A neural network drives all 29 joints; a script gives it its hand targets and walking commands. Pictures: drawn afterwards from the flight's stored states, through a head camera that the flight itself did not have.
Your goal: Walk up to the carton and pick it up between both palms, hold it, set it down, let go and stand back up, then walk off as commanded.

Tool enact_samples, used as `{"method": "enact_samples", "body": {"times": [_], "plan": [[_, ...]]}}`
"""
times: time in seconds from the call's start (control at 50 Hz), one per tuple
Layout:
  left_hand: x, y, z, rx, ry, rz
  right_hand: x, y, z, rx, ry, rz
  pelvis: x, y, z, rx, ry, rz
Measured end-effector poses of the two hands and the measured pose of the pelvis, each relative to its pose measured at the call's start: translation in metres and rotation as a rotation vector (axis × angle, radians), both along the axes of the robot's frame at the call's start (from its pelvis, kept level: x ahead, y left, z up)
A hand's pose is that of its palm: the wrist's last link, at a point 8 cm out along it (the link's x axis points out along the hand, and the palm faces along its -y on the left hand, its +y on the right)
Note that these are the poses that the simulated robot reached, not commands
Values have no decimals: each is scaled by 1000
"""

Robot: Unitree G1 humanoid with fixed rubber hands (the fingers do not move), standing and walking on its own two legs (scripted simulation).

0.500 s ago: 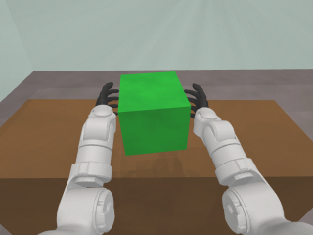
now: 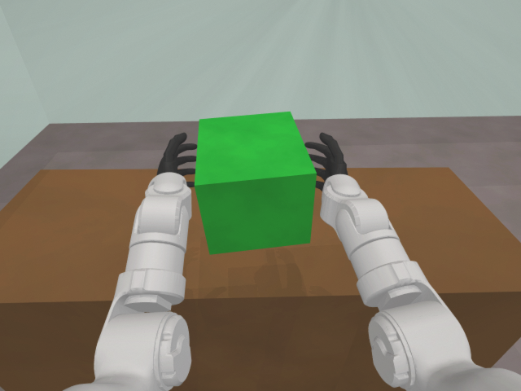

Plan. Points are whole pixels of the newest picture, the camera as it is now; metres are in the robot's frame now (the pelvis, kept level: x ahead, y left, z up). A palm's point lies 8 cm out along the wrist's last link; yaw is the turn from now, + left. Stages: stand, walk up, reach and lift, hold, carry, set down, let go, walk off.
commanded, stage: set down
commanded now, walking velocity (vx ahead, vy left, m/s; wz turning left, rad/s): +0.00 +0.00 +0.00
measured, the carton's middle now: (252, 178) +0.42 +0.01 +0.18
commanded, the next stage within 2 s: none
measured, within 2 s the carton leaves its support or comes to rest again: neither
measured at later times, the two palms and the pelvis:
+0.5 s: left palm (191, 192) +0.42 +0.11 +0.15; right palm (338, 189) +0.39 -0.14 +0.16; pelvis +0.01 -0.01 +0.00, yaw +0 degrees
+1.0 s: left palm (193, 211) +0.42 +0.11 +0.11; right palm (337, 209) +0.38 -0.14 +0.13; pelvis +0.01 +0.00 +0.00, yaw +0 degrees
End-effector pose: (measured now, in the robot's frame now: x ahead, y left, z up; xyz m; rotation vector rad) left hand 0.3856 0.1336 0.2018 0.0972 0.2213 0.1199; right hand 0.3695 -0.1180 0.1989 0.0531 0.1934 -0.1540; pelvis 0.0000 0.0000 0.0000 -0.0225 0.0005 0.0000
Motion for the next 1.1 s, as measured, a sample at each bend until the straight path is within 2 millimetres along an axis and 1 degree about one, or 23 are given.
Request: {"method": "enact_samples", "body": {"times": [0.06,0.12,0.22,0.3,0.36,0.52,0.6,0.74,0.8,0.94,1.1], "plan": [[5,-1,-2,-26,-14,-20,1,-1,7,-30,-39,-18,-1,0,0,0,-1,0],[9,-2,-11,-37,1,-38,3,-2,7,-28,-69,-31,0,0,0,2,-3,1],[15,-5,-34,-30,51,-58,9,-5,-8,-30,-79,-37,0,-1,1,6,-19,4],[21,-9,-47,-25,59,-62,15,-8,-23,-28,-78,-41,0,-3,2,9,-22,4],[27,-12,-51,-27,49,-66,20,-12,-28,-22,-90,-47,2,-4,2,11,-19,4],[38,-22,-53,-31,29,-85,24,-21,-36,-11,-110,-71,10,-7,4,14,-16,4],[39,-22,-60,-39,41,-97,23,-22,-44,-11,-97,-78,12,-7,4,14,-21,4],[36,-19,-79,-57,68,-105,17,-18,-62,-17,-70,-91,11,-6,4,14,-22,4],[35,-18,-83,-61,66,-108,14,-16,-65,-26,-74,-96,11,-5,4,14,-23,5],[34,-19,-85,-61,48,-123,11,-17,-63,-55,-92,-104,10,-3,4,13,-24,6],[34,-26,-101,-61,88,-144,11,-25,-76,-61,-54,-110,12,-3,4,14,-21,6]]}}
